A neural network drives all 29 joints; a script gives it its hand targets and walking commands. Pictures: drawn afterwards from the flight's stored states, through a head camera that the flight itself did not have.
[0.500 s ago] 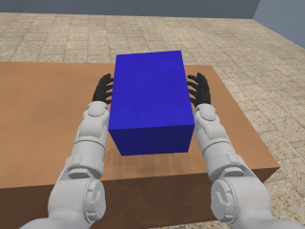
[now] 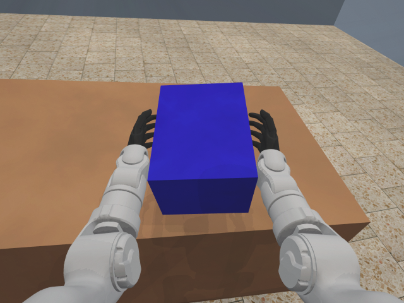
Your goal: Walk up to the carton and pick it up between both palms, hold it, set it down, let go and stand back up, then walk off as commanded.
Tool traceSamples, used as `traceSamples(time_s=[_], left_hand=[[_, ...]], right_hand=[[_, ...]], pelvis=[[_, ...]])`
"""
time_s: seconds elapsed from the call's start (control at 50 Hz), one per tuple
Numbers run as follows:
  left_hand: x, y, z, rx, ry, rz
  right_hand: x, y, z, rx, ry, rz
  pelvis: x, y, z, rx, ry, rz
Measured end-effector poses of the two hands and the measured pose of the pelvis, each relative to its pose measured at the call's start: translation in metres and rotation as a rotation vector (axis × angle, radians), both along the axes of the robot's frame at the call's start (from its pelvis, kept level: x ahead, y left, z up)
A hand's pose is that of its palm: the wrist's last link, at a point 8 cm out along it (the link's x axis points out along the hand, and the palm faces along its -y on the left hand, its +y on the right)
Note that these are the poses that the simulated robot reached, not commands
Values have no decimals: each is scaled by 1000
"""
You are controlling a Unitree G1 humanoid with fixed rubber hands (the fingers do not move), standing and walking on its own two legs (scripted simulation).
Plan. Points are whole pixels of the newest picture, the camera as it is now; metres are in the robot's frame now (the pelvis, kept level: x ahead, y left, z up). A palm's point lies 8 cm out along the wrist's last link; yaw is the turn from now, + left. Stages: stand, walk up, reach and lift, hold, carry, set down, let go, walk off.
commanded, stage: set down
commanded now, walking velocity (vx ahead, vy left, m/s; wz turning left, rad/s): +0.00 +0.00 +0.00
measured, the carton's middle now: (203, 147) +0.41 +0.02 +0.12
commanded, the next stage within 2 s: none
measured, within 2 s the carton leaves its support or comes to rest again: neither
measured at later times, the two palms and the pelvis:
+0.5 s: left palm (141, 148) +0.42 +0.16 +0.08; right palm (262, 149) +0.42 -0.11 +0.11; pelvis +0.02 +0.00 +0.00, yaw +0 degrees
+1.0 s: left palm (143, 151) +0.43 +0.16 +0.06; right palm (259, 153) +0.43 -0.11 +0.09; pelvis +0.03 +0.00 +0.00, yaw +0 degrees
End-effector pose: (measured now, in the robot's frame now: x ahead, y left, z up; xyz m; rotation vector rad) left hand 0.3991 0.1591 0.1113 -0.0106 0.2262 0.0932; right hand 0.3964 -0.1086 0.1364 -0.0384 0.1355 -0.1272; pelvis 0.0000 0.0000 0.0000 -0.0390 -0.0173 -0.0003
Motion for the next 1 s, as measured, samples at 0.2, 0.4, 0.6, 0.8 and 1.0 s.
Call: traceSamples(time_s=[0.2,0.4,0.6,0.8,1.0], left_hand=[[8,-1,-12,-24,14,1],[19,-1,-21,-39,7,4],[28,-1,-34,-55,28,0],[32,-1,-44,-78,43,-5],[35,0,-49,-102,55,-5]], right_hand=[[8,0,-10,-13,17,-4],[19,0,-16,-13,10,-5],[27,-1,-30,-9,33,-14],[29,-1,-40,-11,49,-23],[31,0,-44,-8,61,-28]], pelvis=[[8,0,0,0,11,0],[18,-1,0,1,25,0],[26,-1,0,1,35,-1],[30,-1,0,1,42,-1],[33,-1,0,1,46,-1]])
